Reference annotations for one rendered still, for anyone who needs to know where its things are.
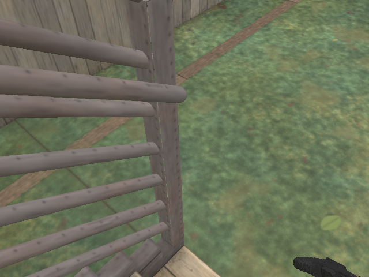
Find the robot right hand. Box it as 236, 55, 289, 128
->
293, 257, 360, 277

